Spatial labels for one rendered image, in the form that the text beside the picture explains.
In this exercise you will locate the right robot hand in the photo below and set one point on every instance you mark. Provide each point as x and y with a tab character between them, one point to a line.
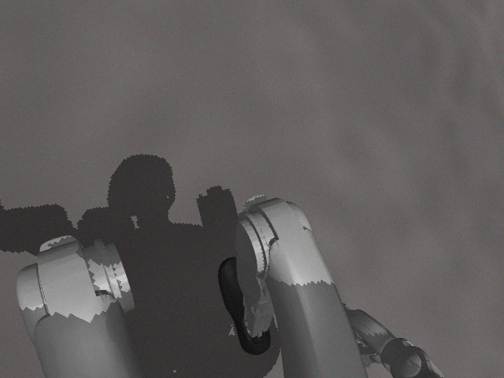
370	332

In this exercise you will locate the right robot arm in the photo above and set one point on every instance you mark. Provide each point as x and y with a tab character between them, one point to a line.
403	360

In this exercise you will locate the right robot foot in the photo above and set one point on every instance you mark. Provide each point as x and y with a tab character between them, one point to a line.
233	300

